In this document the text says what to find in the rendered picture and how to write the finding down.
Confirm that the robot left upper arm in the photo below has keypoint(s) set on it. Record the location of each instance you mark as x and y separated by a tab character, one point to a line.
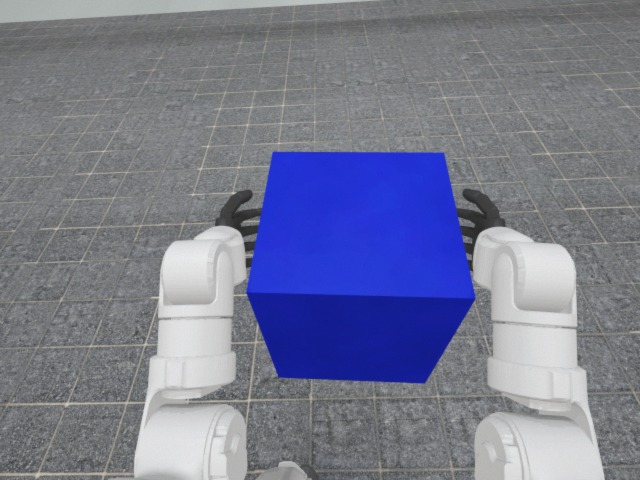
192	442

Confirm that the robot left hand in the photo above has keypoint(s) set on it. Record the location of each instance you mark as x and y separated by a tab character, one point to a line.
229	217

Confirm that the robot right upper arm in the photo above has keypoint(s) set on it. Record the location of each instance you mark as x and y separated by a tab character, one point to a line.
519	446

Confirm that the robot right hand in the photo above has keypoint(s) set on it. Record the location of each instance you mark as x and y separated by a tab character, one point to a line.
491	218

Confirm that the robot left shin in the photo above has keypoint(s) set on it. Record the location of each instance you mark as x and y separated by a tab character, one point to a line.
290	464

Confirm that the carton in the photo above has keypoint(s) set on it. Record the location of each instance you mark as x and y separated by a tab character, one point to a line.
359	270

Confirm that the right robot forearm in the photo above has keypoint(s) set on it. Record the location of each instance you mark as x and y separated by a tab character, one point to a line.
533	290

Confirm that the left robot forearm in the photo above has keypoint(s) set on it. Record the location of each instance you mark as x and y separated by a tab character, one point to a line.
194	356

